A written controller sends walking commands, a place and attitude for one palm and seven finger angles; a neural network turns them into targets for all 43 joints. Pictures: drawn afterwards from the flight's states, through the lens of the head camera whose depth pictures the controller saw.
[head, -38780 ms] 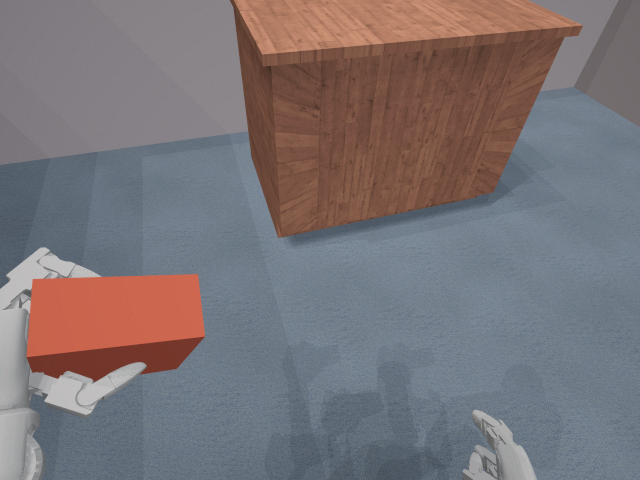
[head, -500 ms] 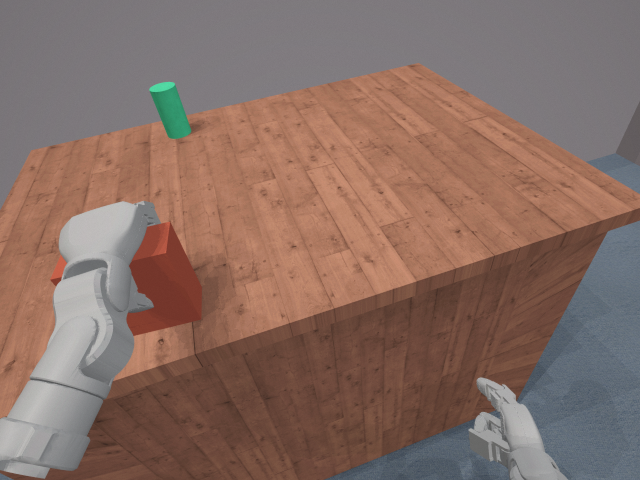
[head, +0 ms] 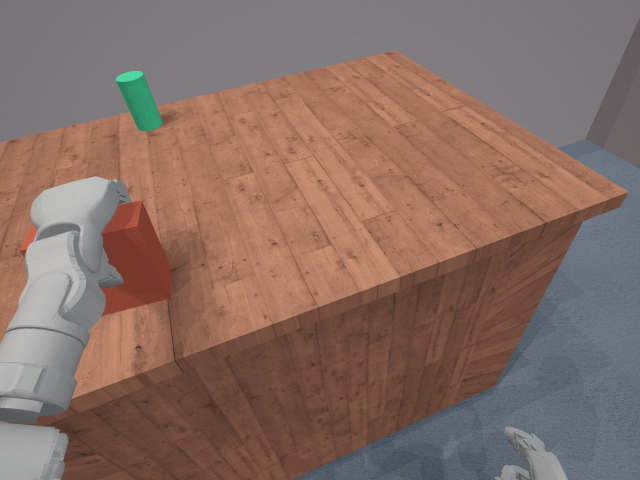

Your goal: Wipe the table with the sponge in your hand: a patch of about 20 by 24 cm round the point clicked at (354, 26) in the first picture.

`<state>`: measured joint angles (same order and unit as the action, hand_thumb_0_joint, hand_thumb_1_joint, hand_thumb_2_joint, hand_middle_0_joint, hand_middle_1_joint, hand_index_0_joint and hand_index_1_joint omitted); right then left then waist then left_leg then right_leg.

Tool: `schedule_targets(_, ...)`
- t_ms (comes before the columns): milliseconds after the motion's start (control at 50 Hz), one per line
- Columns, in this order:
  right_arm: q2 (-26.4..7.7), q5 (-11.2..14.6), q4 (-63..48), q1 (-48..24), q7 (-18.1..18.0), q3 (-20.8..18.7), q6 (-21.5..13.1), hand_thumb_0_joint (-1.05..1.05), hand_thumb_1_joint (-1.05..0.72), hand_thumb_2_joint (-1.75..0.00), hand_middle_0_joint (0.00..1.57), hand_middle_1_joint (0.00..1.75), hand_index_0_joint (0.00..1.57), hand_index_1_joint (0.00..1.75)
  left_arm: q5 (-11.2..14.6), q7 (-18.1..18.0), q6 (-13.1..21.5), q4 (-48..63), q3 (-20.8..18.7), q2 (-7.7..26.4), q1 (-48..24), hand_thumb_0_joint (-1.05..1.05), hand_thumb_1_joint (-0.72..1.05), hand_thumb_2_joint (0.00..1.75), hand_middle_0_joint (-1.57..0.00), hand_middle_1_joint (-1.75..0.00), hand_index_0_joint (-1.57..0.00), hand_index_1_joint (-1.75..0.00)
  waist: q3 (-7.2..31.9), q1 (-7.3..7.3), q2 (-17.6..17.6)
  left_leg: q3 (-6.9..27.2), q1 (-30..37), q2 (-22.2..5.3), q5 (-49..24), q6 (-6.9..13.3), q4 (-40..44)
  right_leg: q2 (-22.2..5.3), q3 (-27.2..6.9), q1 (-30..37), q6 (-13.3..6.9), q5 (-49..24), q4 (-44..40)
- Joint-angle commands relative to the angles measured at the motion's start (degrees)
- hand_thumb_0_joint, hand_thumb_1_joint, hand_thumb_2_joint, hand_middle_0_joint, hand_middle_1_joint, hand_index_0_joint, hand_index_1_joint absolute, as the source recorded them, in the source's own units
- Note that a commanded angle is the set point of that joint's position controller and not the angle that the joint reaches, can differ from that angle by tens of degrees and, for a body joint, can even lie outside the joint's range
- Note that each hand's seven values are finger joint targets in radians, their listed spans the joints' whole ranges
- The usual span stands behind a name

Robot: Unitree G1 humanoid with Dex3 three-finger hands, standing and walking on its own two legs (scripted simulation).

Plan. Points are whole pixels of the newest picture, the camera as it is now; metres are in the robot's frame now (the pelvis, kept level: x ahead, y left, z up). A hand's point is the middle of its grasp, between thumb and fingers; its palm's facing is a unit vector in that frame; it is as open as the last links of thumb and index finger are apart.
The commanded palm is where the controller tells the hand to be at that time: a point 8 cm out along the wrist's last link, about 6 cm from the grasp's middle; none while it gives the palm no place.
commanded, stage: wipe forward along the middle lane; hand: left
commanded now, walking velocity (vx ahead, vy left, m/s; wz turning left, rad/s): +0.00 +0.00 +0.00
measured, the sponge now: (113, 273) +0.34 +0.32 +0.10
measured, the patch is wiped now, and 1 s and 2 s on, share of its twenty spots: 1.00 1.00 1.00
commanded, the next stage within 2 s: slide back across to the first lane in 0.76 s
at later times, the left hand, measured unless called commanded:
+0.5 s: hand (101, 220) +0.39 +0.33 +0.16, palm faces -0.08 -0.01 -1.00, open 10.2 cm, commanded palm +0.38 +0.33 +0.18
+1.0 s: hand (101, 200) +0.43 +0.35 +0.16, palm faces -0.09 -0.01 -1.00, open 10.2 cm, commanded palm +0.41 +0.36 +0.19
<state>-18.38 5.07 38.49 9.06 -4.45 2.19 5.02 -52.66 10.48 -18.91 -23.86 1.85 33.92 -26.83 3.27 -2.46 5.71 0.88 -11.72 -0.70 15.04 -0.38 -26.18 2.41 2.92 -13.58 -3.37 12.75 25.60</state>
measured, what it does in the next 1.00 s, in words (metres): stands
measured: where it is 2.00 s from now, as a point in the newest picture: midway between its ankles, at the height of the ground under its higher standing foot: outside the picture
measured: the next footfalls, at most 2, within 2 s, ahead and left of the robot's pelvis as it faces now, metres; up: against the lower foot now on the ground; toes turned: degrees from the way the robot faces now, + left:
none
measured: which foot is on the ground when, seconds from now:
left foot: down 0.00-1.00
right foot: down 0.00-1.00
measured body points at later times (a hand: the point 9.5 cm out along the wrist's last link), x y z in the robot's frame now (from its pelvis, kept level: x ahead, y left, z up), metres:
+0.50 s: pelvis -0.01 +0.00 +0.00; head +0.00 -0.03 +0.45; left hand +0.39 +0.33 +0.21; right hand +0.12 -0.26 -0.13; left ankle -0.01 +0.13 -0.74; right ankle +0.01 -0.08 -0.74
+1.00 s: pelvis +0.01 +0.03 +0.00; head +0.03 +0.00 +0.45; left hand +0.43 +0.35 +0.21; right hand +0.09 -0.25 -0.13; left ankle -0.01 +0.13 -0.74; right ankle +0.01 -0.08 -0.74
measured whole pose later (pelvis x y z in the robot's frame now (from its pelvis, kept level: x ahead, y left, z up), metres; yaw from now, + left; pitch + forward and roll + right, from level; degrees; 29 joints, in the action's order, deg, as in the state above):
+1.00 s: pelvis +0.01 +0.03 +0.00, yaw -1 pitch +7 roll -1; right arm -18.4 5.2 40.8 15.7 -4.7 0.4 6.8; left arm -56.9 5.6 -7.7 -51.2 -0.5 38.5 -45.5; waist 5.0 0.6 4.5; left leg -0.5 -18.4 0.1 14.6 1.3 -25.7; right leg 1.7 1.4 -19.5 -1.6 10.6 22.8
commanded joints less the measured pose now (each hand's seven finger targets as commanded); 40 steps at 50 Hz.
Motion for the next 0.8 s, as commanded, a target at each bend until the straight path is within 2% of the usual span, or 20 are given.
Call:
schedule_targets(0,-6.7,-0.3,-8.5,-7.2,-0.1,-2.6,-2.4,0.0,-0.9,-0.9,0.2,0.3,0.2,0.3,-2.0,-1.5,1.7,-2.6,-4.0,13.6,-11.2,0.0,0.1,1.3,-1.2,-1.6,-1.2,-1.6,4.4,0.02,-9.4,-1.0,-4.8,2.4,-7.2,3.0,2.2,-2.0,-4.8,5.6,0.7,-8.7,-4.9)
schedule_targets(60,-6.7,-0.3,-8.3,-6.2,-0.1,-3.0,-2.1,0.0,-0.9,-0.9,0.2,0.3,0.2,0.3,-2.5,-2.3,2.0,-4.5,-2.1,11.5,-11.8,0.0,0.1,1.3,-1.2,-1.6,-1.2,-1.6,4.3,0.42,-9.5,-1.3,-5.1,2.5,-6.5,3.1,1.9,-1.8,-4.3,4.3,0.8,-7.2,-5.1)
schedule_targets(80,-6.9,-0.3,-8.0,-5.7,-0.1,-3.1,-2.0,0.0,-0.9,-0.9,0.2,0.3,0.2,0.3,-2.6,-2.5,2.1,-5.4,-3.1,13.1,-12.7,0.0,0.1,1.3,-1.2,-1.6,-1.2,-1.6,5.2,0.41,-10.2,-1.3,-5.4,2.5,-6.1,3.1,1.8,-1.9,-4.6,4.8,0.9,-6.9,-5.1)
schedule_targets(100,-7.0,-0.3,-8.0,-5.7,-0.1,-3.2,-2.0,0.0,-0.9,-0.9,0.2,0.3,0.2,0.3,-2.7,-2.7,2.6,-4.9,-4.8,15.2,-13.4,0.0,0.1,1.3,-1.2,-1.6,-1.2,-1.6,5.9,0.22,-8.5,-1.0,-5.2,2.5,-6.5,3.1,2.0,-1.9,-5.1,5.1,0.6,-7.1,-5.0)
schedule_targets(160,-6.9,-0.1,-7.9,-5.0,-0.1,-3.2,-1.7,0.0,-0.9,-0.9,0.2,0.3,0.2,0.3,-3.0,-3.3,2.6,-7.5,-1.9,12.2,-14.5,0.0,0.1,1.3,-1.2,-1.6,-1.2,-1.6,5.4,0.79,-9.2,-1.3,-6.0,2.5,-4.7,3.1,2.1,-1.8,-4.4,3.8,0.8,-4.2,-5.5)
schedule_targets(200,-7.0,0.0,-7.6,-4.7,-0.4,-3.2,-1.9,0.0,-0.9,-0.9,0.2,0.3,0.2,0.3,-3.2,-3.5,3.3,-8.3,-3.7,15.1,-18.0,0.0,0.1,1.3,-1.2,-1.6,-1.2,-1.6,6.0,1.04,-9.4,-0.8,-6.4,2.5,-4.2,3.2,2.3,-1.9,-5.0,3.8,0.7,-3.1,-5.7)
schedule_targets(260,-7.0,0.1,-6.6,-3.3,-0.7,-3.1,-1.9,0.0,-0.9,-0.9,0.2,0.3,0.2,0.3,-4.2,-3.8,3.7,-12.9,-0.9,13.5,-22.4,0.0,0.1,1.3,-1.2,-1.6,-1.2,-1.6,4.4,2.21,-9.1,-1.1,-7.2,2.5,-2.1,3.1,2.5,-1.8,-4.5,1.5,0.9,0.2,-6.4)
schedule_targets(280,-7.1,0.1,-6.4,-2.8,-0.7,-3.2,-1.9,0.0,-0.9,-0.9,0.2,0.3,0.2,0.3,-4.3,-3.9,3.9,-14.2,-1.6,14.1,-22.3,0.0,0.1,1.3,-1.2,-1.6,-1.2,-1.6,5.1,1.91,-9.6,-1.0,-7.4,2.4,-2.1,3.1,2.6,-1.8,-4.4,1.7,0.9,0.2,-6.3)
schedule_targets(300,-7.0,0.1,-6.7,-3.1,-0.7,-3.1,-2.1,0.0,-0.9,-0.9,0.2,0.3,0.2,0.3,-4.3,-3.8,4.5,-13.3,-1.6,14.5,-24.3,0.0,0.1,1.3,-1.2,-1.6,-1.2,-1.6,5.7,1.91,-7.4,-0.7,-6.9,2.4,-2.4,3.1,3.0,-1.9,-4.6,1.6,0.6,-0.1,-6.5)
schedule_targets(320,-7.2,0.0,-6.2,-2.1,-0.9,-3.3,-2.1,0.0,-0.9,-0.9,0.2,0.3,0.2,0.3,-4.9,-4.0,4.8,-14.7,-2.4,16.2,-25.7,0.0,0.1,1.3,-1.2,-1.6,-1.2,-1.6,7.2,2.03,-8.8,-0.9,-6.8,2.4,-2.5,3.2,2.6,-1.9,-4.6,2.4,0.8,0.0,-6.1)
schedule_targets(360,-7.2,0.0,-5.9,-1.0,-1.0,-3.2,-1.9,0.0,-0.9,-0.9,0.2,0.3,0.2,0.3,-5.5,-4.1,5.3,-18.0,-1.7,15.9,-26.6,0.0,0.1,1.3,-1.2,-1.6,-1.2,-1.6,7.2,2.36,-9.0,-1.1,-7.7,2.4,-1.8,3.2,2.6,-1.9,-4.5,1.9,0.9,1.0,-6.3)
schedule_targets(380,-7.1,0.1,-6.1,-1.0,-1.1,-3.2,-2.0,0.0,-0.9,-0.9,0.2,0.3,0.2,0.3,-5.5,-4.0,5.9,-18.4,-1.2,15.3,-27.4,0.0,0.1,1.3,-1.2,-1.6,-1.2,-1.6,6.7,2.52,-9.9,-1.0,-8.0,2.4,-1.7,3.2,2.6,-2.0,-4.5,1.7,0.9,0.7,-6.4)
schedule_targets(400,-7.2,0.0,-6.1,-0.7,-1.0,-3.3,-2.1,0.0,-0.9,-0.9,0.2,0.3,0.2,0.3,-5.5,-4.1,6.7,-18.2,-2.9,17.0,-27.8,0.0,0.1,1.3,-1.2,-1.6,-1.2,-1.6,8.3,2.14,-8.5,-0.6,-7.8,2.4,-2.9,3.1,2.8,-1.9,-4.7,2.6,0.5,-0.9,-6.0)
schedule_targets(460,-7.1,-0.1,-5.9,0.5,-0.9,-3.4,-1.9,0.0,-0.9,-0.9,0.2,0.3,0.2,0.3,-6.3,-4.5,7.6,-20.0,-0.2,14.5,-29.9,0.0,0.1,1.3,-1.2,-1.6,-1.2,-1.6,8.0,2.84,-7.0,-0.9,-7.4,2.3,-2.7,3.2,2.6,-1.8,-4.0,0.7,0.5,-0.7,-6.1)
schedule_targets(520,-7.5,-0.2,-5.3,1.8,-1.1,-3.6,-1.6,0.0,-0.9,-0.9,0.2,0.3,0.2,0.3,-6.6,-5.0,8.5,-22.7,-2.7,17.7,-30.2,0.0,0.1,1.3,-1.2,-1.6,-1.2,-1.6,8.8,2.73,-8.8,-0.9,-8.3,2.2,-3.3,3.3,2.4,-1.8,-4.4,1.8,0.5,-1.7,-5.9)
schedule_targets(560,-7.4,0.0,-5.2,2.0,-1.2,-3.6,-1.7,0.0,-0.9,-0.9,0.2,0.3,0.2,0.3,-6.3,-5.2,9.0,-23.1,-1.3,16.4,-32.2,0.0,0.1,1.3,-1.2,-1.6,-1.2,-1.6,7.7,3.35,-8.2,-1.0,-8.8,2.2,-2.4,3.2,2.5,-1.9,-4.5,0.7,0.6,-0.8,-6.4)
schedule_targets(600,-7.5,-0.3,-5.0,2.4,-1.1,-3.8,-1.8,0.0,-0.9,-0.9,0.2,0.3,0.2,0.3,-6.3,-5.5,9.7,-23.1,-2.0,16.8,-32.6,0.0,0.1,1.3,-1.2,-1.6,-1.2,-1.6,9.4,2.89,-7.4,-0.7,-8.3,2.2,-4.3,3.2,2.7,-1.8,-4.2,1.4,0.2,-3.4,-5.9)
schedule_targets(640,-7.7,-0.1,-4.6,3.2,-1.2,-3.8,-1.4,0.0,-0.9,-0.9,0.2,0.3,0.2,0.3,-6.6,-5.8,9.6,-24.5,-1.6,17.3,-33.6,0.0,0.1,1.3,-1.2,-1.6,-1.2,-1.6,9.9,3.57,-9.0,-1.0,-8.5,2.2,-4.6,3.4,2.2,-1.8,-4.5,1.8,0.6,-4.4,-5.9)
schedule_targets(700,-8.1,-0.3,-4.1,4.0,-1.1,-4.0,-1.3,0.0,-0.9,-0.9,0.2,0.3,0.2,0.3,-6.8,-6.0,10.0,-25.7,-3.6,19.7,-33.9,0.0,0.1,1.3,-1.2,-1.6,-1.2,-1.6,11.2,3.19,-8.4,-0.9,-8.6,2.1,-6.6,3.3,2.4,-1.9,-4.5,2.8,0.3,-7.1,-5.5)
schedule_targets(780,-8.1,-0.2,-3.7,4.7,-0.8,-4.3,-1.0,0.0,-0.9,-0.9,0.2,0.3,0.2,0.3,-7.3,-6.2,9.9,-27.0,-1.6,17.4,-33.5,0.0,0.1,1.3,-1.2,-1.6,-1.2,-1.6,11.0,3.58,-7.8,-1.3,-8.0,2.0,-7.2,3.4,2.3,-1.7,-4.1,1.9,0.4,-7.8,-5.6)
